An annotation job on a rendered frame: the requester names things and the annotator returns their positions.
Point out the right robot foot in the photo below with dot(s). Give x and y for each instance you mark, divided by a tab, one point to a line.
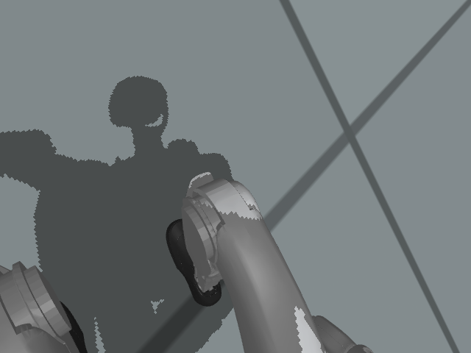
176	244

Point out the left robot foot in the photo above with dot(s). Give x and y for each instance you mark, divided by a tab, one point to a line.
76	332

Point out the right robot hand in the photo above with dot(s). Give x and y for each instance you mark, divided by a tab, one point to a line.
334	340

